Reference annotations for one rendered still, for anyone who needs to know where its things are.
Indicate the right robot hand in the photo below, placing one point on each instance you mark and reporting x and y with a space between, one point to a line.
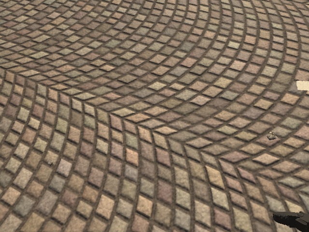
300 220

